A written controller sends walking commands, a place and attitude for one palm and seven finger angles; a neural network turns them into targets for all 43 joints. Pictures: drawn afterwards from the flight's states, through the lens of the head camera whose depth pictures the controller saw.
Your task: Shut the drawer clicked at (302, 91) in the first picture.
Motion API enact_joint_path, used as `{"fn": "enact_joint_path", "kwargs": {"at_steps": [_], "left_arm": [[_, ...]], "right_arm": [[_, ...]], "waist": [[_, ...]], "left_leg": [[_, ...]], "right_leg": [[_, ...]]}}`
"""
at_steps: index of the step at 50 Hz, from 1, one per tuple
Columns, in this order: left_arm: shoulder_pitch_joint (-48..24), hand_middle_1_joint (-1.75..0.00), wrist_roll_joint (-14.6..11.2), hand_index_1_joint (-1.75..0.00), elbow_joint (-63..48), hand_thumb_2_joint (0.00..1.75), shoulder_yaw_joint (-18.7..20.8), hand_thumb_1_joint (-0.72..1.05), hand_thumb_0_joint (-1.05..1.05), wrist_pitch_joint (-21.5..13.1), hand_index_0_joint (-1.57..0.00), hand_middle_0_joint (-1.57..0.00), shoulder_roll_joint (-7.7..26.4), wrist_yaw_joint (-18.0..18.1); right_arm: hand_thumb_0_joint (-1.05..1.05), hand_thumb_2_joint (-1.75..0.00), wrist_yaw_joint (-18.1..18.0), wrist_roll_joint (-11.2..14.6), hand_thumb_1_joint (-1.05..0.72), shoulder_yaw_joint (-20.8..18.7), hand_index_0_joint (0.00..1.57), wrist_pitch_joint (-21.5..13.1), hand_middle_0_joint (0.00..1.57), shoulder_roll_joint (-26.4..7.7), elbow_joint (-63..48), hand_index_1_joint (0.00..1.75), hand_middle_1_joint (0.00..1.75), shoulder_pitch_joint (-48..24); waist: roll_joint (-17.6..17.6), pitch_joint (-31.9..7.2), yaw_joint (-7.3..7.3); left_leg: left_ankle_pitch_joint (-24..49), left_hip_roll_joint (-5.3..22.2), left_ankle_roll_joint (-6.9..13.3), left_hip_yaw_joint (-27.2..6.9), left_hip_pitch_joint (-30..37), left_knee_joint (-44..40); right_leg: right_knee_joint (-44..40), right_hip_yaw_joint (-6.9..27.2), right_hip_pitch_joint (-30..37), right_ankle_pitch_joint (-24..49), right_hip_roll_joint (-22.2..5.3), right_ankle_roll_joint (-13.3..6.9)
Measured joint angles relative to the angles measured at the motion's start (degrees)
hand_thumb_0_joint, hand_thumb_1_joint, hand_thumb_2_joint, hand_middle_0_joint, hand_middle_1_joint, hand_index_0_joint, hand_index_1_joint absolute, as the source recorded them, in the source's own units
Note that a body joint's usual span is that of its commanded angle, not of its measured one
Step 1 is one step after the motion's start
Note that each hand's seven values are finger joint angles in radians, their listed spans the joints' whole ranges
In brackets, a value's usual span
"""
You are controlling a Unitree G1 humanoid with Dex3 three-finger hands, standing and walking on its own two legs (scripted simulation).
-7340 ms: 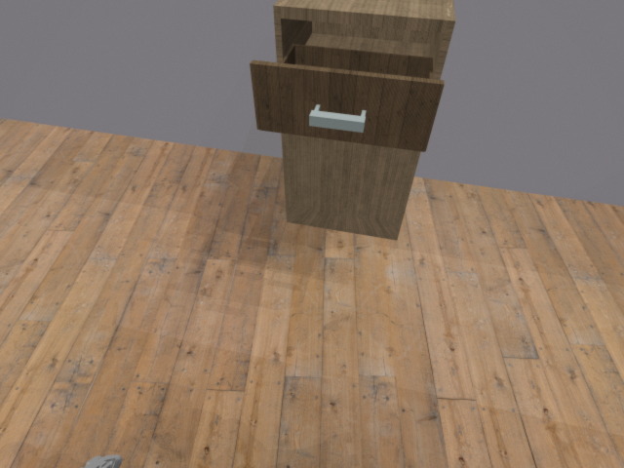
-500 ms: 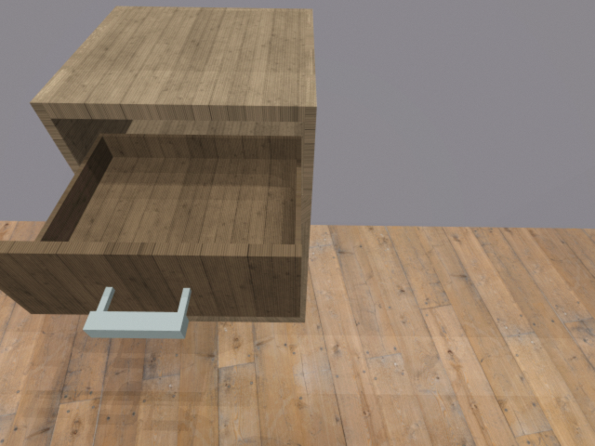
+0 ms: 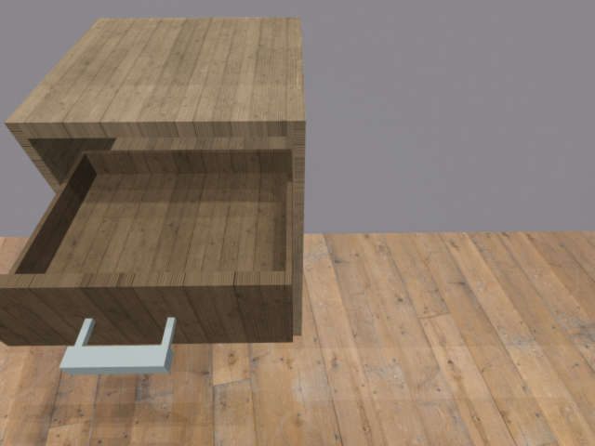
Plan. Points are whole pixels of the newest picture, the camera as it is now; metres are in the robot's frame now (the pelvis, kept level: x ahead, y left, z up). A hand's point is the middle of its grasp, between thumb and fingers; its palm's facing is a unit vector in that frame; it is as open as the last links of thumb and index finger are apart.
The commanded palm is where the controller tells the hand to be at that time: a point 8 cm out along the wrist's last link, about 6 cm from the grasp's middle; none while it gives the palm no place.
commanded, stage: come to a stop and stand still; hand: left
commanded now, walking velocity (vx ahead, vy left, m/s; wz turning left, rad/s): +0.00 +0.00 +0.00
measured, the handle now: (124, 342) +0.25 +0.25 +0.00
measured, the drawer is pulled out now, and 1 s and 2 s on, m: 0.29 0.29 0.29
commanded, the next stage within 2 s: look again from close up in 0.52 s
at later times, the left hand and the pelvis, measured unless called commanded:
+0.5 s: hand out of the picture +0.00 +0.20 -0.16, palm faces -0.02 -0.98 -0.22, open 7.4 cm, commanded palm none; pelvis -0.01 +0.02 +0.01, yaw -1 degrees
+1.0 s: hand out of the picture -0.05 +0.19 -0.17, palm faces -0.02 -0.98 -0.18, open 7.4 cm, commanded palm none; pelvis -0.03 +0.03 +0.01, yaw -1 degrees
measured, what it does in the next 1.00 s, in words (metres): stands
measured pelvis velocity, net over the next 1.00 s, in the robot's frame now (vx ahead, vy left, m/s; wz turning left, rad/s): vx -0.03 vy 0.03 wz -0.02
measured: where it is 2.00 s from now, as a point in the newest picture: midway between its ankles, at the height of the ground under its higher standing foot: outside the picture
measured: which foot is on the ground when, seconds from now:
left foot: down 0.00-1.00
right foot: down 0.00-1.00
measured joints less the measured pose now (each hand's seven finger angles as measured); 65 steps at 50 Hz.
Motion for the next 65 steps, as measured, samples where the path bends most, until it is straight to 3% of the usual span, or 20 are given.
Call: {"fn": "enact_joint_path", "kwargs": {"at_steps": [16,40,61,63,65], "left_arm": [[-3.51,-0.30,-0.05,-0.30,-1.86,0.90,-0.09,0.91,0.00,0.63,-0.20,-0.20,2.50,-0.37],[0.48,-0.30,-0.08,-0.30,2.83,0.90,-0.71,0.91,0.00,0.75,-0.20,-0.20,0.59,-0.55],[0.08,-0.30,0.24,-0.30,2.65,0.90,-0.69,0.91,0.00,0.22,-0.20,-0.20,-0.32,-0.05],[6.56,-0.31,-2.75,-0.30,-17.97,0.90,0.04,0.94,0.03,6.95,-0.20,-0.21,0.94,1.73],[12.04,-0.32,-4.92,-0.31,-35.69,0.90,0.32,0.97,0.05,5.32,-0.21,-0.22,3.31,4.83]], "right_arm": [[0.00,-0.90,0.69,0.00,-0.91,0.79,0.20,-0.03,0.20,-1.02,0.38,0.30,0.30,-3.58],[0.00,-0.90,0.89,0.46,-0.91,1.15,0.20,-0.15,0.20,0.41,5.36,0.30,0.30,-0.28],[0.01,-0.90,0.82,0.53,-0.91,0.89,0.20,-0.49,0.20,1.27,5.34,0.30,0.30,0.02],[0.01,-0.89,-0.04,1.39,-0.92,1.21,0.20,-3.37,0.21,0.74,-0.48,0.30,0.30,2.93],[0.02,-0.89,-0.82,2.46,-0.92,0.93,0.20,-9.34,0.21,0.12,-5.07,0.30,0.30,5.42]], "waist": [[-0.75,-0.03,0.57],[-1.23,1.48,0.62],[-1.20,0.58,0.32],[-1.54,0.69,0.32],[-2.26,-0.87,0.35]], "left_leg": [[3.15,-1.79,1.50,1.19,3.05,-5.25],[6.08,-2.42,2.55,1.88,3.05,-8.07],[6.47,-2.21,2.97,2.15,1.28,-7.07],[6.09,-2.47,2.94,2.00,0.42,-5.99],[6.20,-3.51,2.81,2.22,-0.53,-5.73]], "right_leg": [[-3.93,0.95,2.20,2.77,-1.68,1.56],[-6.27,1.54,1.79,5.77,-2.24,2.45],[-6.08,1.81,0.33,6.62,-2.13,2.87],[-3.97,1.62,-1.01,6.01,-2.42,2.41],[0.24,1.37,-3.65,4.19,-3.64,1.56]]}}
